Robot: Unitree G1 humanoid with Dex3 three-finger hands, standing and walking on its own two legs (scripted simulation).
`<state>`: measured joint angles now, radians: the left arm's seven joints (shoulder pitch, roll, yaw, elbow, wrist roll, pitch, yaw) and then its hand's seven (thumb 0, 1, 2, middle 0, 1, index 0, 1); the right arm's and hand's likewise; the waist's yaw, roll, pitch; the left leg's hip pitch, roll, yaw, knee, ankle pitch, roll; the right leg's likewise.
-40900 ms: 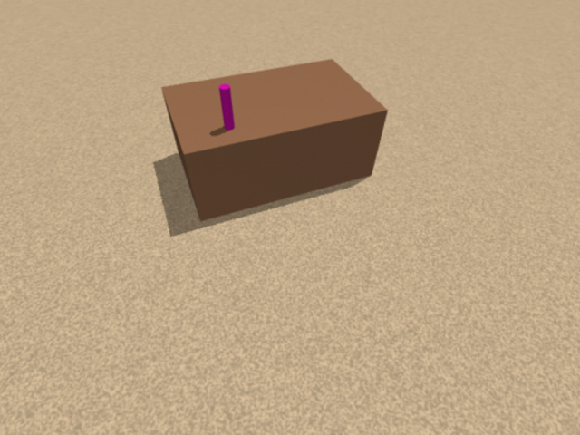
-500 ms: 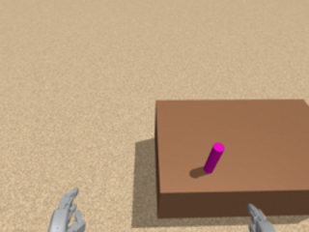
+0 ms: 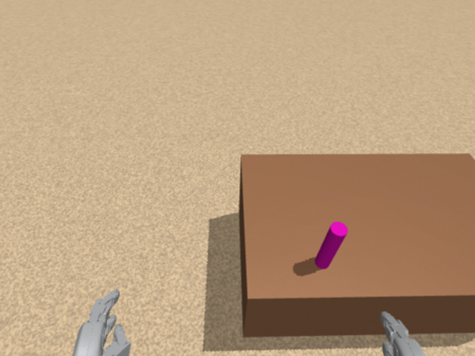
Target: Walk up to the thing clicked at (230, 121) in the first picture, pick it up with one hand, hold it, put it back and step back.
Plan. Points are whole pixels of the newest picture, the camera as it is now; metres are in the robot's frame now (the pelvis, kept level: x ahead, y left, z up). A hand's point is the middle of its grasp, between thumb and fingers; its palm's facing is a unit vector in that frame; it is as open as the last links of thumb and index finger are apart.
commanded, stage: home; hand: right
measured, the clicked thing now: (329, 247) +0.48 -0.22 -0.23
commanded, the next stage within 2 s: stand in 0.68 s
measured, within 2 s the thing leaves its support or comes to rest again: neither
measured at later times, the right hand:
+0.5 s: hand out of the picture +0.16 -0.18 -0.05, palm faces +0.03 +0.97 -0.25, open 16.8 cm
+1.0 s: hand out of the picture +0.05 -0.27 -0.10, palm faces +0.00 +0.93 -0.36, open 15.0 cm
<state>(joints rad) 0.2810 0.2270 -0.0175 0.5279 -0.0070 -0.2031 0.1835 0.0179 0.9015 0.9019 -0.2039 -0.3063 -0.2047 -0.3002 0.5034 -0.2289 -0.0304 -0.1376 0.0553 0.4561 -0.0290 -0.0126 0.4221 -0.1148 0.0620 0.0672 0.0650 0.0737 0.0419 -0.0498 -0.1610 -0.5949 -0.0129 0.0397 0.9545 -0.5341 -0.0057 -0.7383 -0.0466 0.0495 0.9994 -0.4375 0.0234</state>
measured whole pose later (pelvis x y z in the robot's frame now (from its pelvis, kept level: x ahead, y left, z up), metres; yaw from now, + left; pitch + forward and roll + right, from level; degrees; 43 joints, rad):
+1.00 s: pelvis +0.00 -0.02 +0.06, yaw +0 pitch -3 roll +0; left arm 0.16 0.30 0.04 1.03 0.04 0.00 0.00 0.01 0.91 0.90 -0.20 -0.30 -0.20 -0.30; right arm 0.25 -0.33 -0.03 0.95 -0.04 0.00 -0.04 -0.01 0.22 -0.35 0.15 0.21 0.16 0.21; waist -0.01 0.01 0.06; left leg -0.13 0.04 -0.01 0.50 -0.32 -0.04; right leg -0.25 0.01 -0.02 0.52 -0.23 -0.02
